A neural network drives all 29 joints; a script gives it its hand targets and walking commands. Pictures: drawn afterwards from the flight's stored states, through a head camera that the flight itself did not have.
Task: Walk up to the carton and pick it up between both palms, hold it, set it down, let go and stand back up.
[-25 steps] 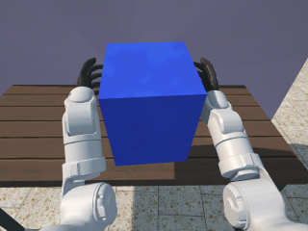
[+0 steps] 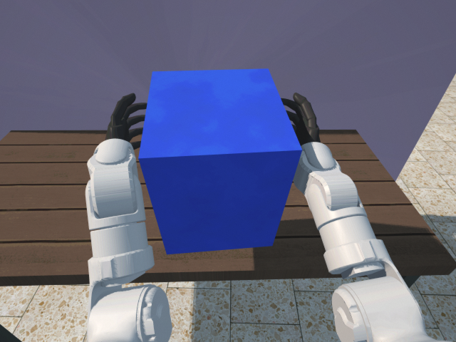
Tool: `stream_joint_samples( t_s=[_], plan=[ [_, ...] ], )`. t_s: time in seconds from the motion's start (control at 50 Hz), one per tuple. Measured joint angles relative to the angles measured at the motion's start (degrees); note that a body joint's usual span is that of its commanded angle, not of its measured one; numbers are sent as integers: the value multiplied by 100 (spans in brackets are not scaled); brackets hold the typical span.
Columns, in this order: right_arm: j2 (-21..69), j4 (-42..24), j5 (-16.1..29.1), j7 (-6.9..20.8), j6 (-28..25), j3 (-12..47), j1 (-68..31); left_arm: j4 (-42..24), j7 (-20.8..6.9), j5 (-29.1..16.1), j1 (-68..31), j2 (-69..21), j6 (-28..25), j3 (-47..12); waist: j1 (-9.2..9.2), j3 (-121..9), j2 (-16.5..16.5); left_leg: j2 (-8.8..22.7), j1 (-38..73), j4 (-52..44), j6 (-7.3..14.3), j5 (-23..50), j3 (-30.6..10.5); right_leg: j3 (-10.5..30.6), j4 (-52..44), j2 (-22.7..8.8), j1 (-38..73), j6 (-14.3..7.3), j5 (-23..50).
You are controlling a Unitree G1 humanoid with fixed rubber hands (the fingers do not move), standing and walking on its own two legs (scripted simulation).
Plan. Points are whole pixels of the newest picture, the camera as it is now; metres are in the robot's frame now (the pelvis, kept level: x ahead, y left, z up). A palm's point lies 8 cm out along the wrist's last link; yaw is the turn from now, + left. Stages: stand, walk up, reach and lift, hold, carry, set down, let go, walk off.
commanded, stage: hold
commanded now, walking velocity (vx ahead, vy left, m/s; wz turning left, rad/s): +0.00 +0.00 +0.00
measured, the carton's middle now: (216, 164) +0.39 +0.01 +0.17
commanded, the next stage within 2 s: none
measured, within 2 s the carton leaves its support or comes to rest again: neither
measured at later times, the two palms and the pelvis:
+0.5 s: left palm (118, 145) +0.37 +0.16 +0.23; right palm (299, 139) +0.37 -0.13 +0.22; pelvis +0.01 +0.00 +0.00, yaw +0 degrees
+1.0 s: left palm (121, 142) +0.37 +0.16 +0.23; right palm (303, 139) +0.37 -0.13 +0.23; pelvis +0.00 +0.00 +0.00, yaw +0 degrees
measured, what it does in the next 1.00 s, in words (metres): stands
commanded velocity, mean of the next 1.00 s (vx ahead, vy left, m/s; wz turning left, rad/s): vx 0.00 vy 0.00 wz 0.00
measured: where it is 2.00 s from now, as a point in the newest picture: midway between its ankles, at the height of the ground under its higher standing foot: outside the picture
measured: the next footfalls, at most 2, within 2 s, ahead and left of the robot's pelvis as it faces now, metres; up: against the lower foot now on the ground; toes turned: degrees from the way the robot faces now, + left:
none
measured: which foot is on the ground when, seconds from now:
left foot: down 0.00-1.00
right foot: down 0.00-1.00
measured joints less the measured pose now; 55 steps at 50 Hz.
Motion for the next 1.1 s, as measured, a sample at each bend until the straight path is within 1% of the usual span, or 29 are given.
stream_joint_samples(
  t_s=[0.16,0.24,0.3,0.38,0.52,0.7,0.88,0.96,1.1],
  plan=[
    [-10,-6,-6,3,5,1,-12,-5,-6,16,-22,-12,3,15,-13,1,-9,7,-8,-4,-4,3,7,6,-15,9,-3,-4,10],
    [18,147,-152,54,17,-140,-111,269,-7,55,-169,-26,-76,88,60,-15,-9,8,-47,-8,-3,5,35,32,38,7,-79,-7,-8],
    [31,156,-190,67,-41,-178,-162,274,14,11,-216,26,-106,59,99,-17,1,12,-109,-14,-6,17,40,37,34,12,-140,-15,-4],
    [-11,10,-74,-27,-91,-32,-151,87,27,-92,-131,97,-145,-6,60,14,-2,24,-110,37,-10,-23,-6,-5,-42,29,-65,-10,9],
    [-18,-10,4,-18,17,71,22,59,-2,-60,82,47,-77,-32,-5,4,-54,4,-10,61,5,-80,-31,-25,-50,12,61,11,-38],
    [-59,-133,13,23,-69,26,21,-48,107,-105,77,46,-138,-150,4,85,-23,-1,-96,116,30,-71,4,14,-15,5,-28,27,-3],
    [-31,61,-103,98,-82,-93,-65,136,148,-85,-29,10,-133,-81,60,-18,16,-4,-159,59,25,-6,27,37,19,2,-139,15,16],
    [12,168,-187,120,-91,-177,-127,269,142,-87,-109,35,-148,-43,55,-39,1,-1,-143,34,12,9,13,24,19,7,-128,2,11],
    [-13,251,-177,104,-76,-184,-199,394,120,-62,-196,33,-172,12,49,-55,-8,9,-120,16,-2,12,7,19,8,19,-107,-11,6]
  ],
)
